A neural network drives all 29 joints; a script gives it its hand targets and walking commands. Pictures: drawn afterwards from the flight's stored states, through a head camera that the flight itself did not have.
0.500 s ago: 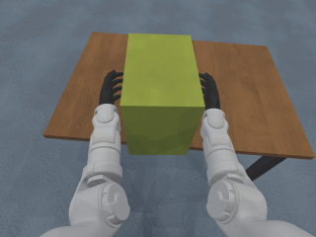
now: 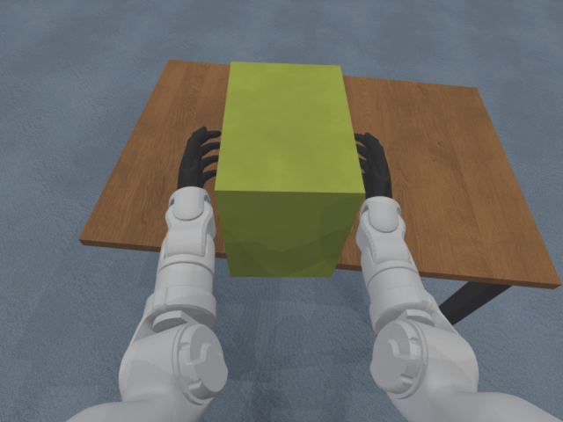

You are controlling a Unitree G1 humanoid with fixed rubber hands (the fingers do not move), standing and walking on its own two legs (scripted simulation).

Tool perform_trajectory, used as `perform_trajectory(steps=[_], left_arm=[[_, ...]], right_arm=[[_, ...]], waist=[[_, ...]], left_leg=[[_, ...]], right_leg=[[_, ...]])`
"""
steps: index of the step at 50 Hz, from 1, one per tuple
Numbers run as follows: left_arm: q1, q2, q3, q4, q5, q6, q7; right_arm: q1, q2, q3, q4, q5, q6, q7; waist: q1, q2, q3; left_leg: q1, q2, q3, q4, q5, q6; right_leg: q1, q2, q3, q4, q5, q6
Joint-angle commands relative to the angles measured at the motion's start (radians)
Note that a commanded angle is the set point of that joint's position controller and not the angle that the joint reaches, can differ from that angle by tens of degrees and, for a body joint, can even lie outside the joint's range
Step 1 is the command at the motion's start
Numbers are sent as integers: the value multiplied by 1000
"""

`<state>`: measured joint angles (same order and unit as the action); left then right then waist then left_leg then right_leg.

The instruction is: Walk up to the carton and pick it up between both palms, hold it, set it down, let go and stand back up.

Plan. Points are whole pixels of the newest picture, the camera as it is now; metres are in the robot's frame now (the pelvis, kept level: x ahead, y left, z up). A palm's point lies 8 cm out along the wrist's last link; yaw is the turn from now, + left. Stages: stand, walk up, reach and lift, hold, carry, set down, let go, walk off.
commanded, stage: reach and lift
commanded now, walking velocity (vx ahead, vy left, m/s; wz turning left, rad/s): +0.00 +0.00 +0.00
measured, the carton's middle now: (283, 174) +0.47 +0.02 +0.05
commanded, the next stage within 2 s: none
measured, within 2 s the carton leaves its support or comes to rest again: leaves its support in 0.08 s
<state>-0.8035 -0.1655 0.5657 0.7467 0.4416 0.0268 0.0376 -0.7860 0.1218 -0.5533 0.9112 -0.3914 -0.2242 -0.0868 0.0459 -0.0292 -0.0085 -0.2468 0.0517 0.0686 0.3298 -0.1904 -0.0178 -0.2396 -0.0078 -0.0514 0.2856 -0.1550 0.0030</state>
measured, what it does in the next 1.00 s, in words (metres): stands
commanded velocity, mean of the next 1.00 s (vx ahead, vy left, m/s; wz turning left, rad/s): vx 0.00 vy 0.00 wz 0.00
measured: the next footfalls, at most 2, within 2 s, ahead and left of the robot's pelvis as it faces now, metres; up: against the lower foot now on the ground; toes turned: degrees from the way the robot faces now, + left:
none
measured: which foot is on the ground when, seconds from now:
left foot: down 0.00-1.00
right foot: down 0.00-1.00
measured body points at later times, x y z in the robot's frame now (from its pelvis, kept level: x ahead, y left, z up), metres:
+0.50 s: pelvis -0.03 -0.01 +0.00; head -0.01 +0.02 +0.45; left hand +0.39 +0.16 +0.10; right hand +0.40 -0.11 +0.12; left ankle -0.02 +0.12 -0.75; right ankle -0.01 -0.12 -0.75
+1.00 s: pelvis -0.03 -0.01 +0.00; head -0.04 +0.02 +0.45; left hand +0.38 +0.16 +0.14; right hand +0.39 -0.11 +0.15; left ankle -0.02 +0.12 -0.75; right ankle -0.01 -0.12 -0.75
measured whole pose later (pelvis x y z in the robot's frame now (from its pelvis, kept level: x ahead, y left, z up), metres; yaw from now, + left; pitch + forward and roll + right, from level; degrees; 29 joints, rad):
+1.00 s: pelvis -0.03 -0.01 +0.00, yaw +2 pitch +0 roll -1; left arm -0.80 -0.05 0.39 0.77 0.29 0.15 0.10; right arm -0.85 0.04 -0.31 1.05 -0.12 -0.18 -0.16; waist 0.00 -0.04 -0.05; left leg -0.19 0.06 0.04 0.34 -0.15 -0.03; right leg -0.15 -0.01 -0.10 0.27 -0.12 -0.01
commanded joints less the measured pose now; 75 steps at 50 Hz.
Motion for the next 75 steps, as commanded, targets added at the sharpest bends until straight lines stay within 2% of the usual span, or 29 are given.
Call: perform_trajectory(steps=[1, 3, 6, 9, 14, 18, 21, 22, 23, 25, 27, 28, 29, 33, 34, 41, 44, 46, 48, 50, 52, 55, 56, 58, 63, 66, 69, 72, 75], left_arm=[[-491, -436, -299, 31, -8, -97, -74], [-521, -450, -313, 37, -9, -148, -71], [-563, -446, -333, 66, -13, -223, -73], [-564, -439, -336, 98, -1, -237, -80], [-700, -436, -381, 65, -31, -269, -63], [-738, -441, -388, 78, -27, -272, -46], [-766, -432, -376, 80, -43, -256, -43], [-737, -416, -357, 115, -33, -237, -44], [-720, -414, -344, 105, -30, -222, -46], [-723, -399, -336, 116, -33, -202, -47], [-741, -419, -356, 89, -50, -187, -50], [-726, -401, -334, 134, -39, -171, -51], [-714, -407, -338, 113, -40, -163, -53], [-692, -395, -344, 124, -59, -116, -65], [-725, -408, -365, 72, -76, -119, -65], [-720, -422, -440, 1, -132, -41, -72], [-756, -462, -528, -77, -182, -17, -64], [-747, -473, -546, -100, -189, 20, -63], [-723, -474, -549, -107, -186, 71, -68], [-690, -462, -534, -79, -186, 130, -86], [-681, -454, -530, -107, -186, 174, -94], [-730, -489, -581, -201, -209, 206, -87], [-736, -494, -595, -213, -216, 215, -85], [-736, -494, -593, -225, -213, 239, -82], [-698, -459, -543, -213, -190, 324, -97], [-692, -486, -578, -240, -212, 359, -95], [-742, -491, -609, -304, -237, 372, -88], [-769, -502, -638, -315, -257, 393, -84], [-784, -493, -636, -328, -267, 412, -83]], right_arm=[[-573, 510, 333, -2, -80, -152, 144], [-602, 517, 338, 3, -103, -218, 135], [-609, 514, 337, 51, -143, -295, 111], [-563, 500, 313, 151, -142, -298, 97], [-586, 477, 243, 237, -148, -288, 92], [-615, 449, 217, 269, -141, -278, 94], [-652, 453, 212, 259, -123, -255, 100], [-631, 449, 206, 285, -120, -231, 102], [-635, 450, 218, 260, -106, -217, 106], [-638, 456, 230, 249, -98, -195, 108], [-680, 463, 253, 193, -78, -193, 110], [-671, 459, 265, 219, -66, -173, 111], [-674, 465, 281, 203, -53, -167, 113], [-666, 462, 310, 181, -14, -119, 108], [-671, 475, 322, 161, -9, -117, 107], [-702, 484, 439, 84, 107, -51, 86], [-728, 495, 509, 39, 177, -25, 73], [-714, 486, 516, 41, 214, 11, 63], [-705, 471, 525, 43, 258, 51, 52], [-713, 456, 526, 23, 292, 93, 39], [-726, 447, 539, 2, 330, 123, 37], [-777, 452, 581, -71, 390, 139, 39], [-773, 456, 594, -79, 403, 152, 36], [-785, 454, 604, -88, 427, 173, 34], [-772, 413, 574, -73, 440, 234, 34], [-826, 415, 599, -156, 470, 245, 32], [-847, 437, 647, -195, 503, 267, 20], [-857, 452, 650, -216, 513, 296, 14], [-864, 461, 653, -233, 524, 324, 14]], waist=[[29, 15, -646], [28, 7, -689], [0, -19, -716], [-19, 3, -637], [-51, 61, -662], [-47, 95, -661], [-34, 74, -646], [-33, 69, -599], [-13, 65, -591], [-4, 57, -596], [2, 66, -648], [12, 60, -605], [12, 47, -612], [0, 17, -577], [-2, 21, -622], [-15, 15, -636], [-48, 33, -707], [-70, 36, -653], [-76, 44, -568], [-90, 36, -493], [-83, 42, -457], [-87, 94, -516], [-102, 94, -522], [-102, 96, -488], [-102, 64, -348], [-103, 89, -395], [-117, 77, -451], [-143, 76, -446], [-143, 74, -448]], left_leg=[[7, -42, 90, 22, 514, -8], [-24, -38, 88, 19, 516, -11], [-80, -37, 83, -1, 463, -9], [-24, -37, 75, -17, 419, -15], [109, -34, 66, -15, 384, -47], [160, -32, 65, -4, 394, -61], [127, -37, 68, -21, 320, -46], [119, -40, 66, -29, 277, -37], [109, -42, 70, -42, 244, -28], [78, -48, 77, -52, 208, -16], [62, -49, 79, -47, 229, -18], [53, -53, 79, -46, 213, -11], [63, -51, 76, -52, 219, -8], [75, -55, 74, -49, 207, 1], [77, -55, 73, -48, 225, -3], [130, -63, 53, -16, 302, -9], [197, -61, 28, 25, 401, -30], [233, -59, 14, 30, 401, -36], [255, -61, 4, 31, 410, -40], [230, -71, 2, 14, 329, -28], [234, -74, 0, 2, 307, -25], [290, -74, -14, 31, 404, -46], [310, -74, -19, 36, 405, -48], [315, -75, -22, 29, 380, -43], [276, -73, -19, -26, 218, -17], [304, -74, -25, -7, 254, -24], [330, -76, -35, 14, 301, -24], [319, -76, -44, 6, 221, -17], [291, -79, -50, -5, 171, -6]], right_leg=[[455, 24, -60, 120, 698, 28], [486, 16, -61, 130, 758, 27], [543, 4, -60, 140, 811, 33], [488, 6, -63, 102, 714, 31], [316, 27, -89, 42, 446, 13], [218, 38, -99, 13, 328, -5], [207, 30, -91, 2, 251, -2], [214, 25, -83, -3, 219, -1], [226, 19, -76, -9, 191, 1], [250, 12, -64, -5, 190, 7], [264, 8, -60, 6, 232, 9], [278, 7, -54, 9, 234, 8], [291, 7, -53, 10, 246, 13], [307, 7, -45, 8, 269, 20], [315, 9, -46, 17, 285, 22], [360, 19, -33, 31, 400, 32], [350, 36, -37, 43, 464, 29], [319, 41, -38, 25, 419, 24], [302, 47, -39, 9, 377, 21], [302, 38, -29, -14, 311, 27], [310, 37, -32, -17, 284, 31], [304, 49, -40, -7, 321, 24], [298, 52, -40, -9, 314, 26], [283, 51, -40, -17, 274, 25], [249, 50, -44, -41, 116, 27], [249, 56, -47, -40, 133, 23], [260, 64, -49, -29, 179, 29], [229, 60, -45, -33, 115, 32], [222, 56, -38, -31, 86, 33]])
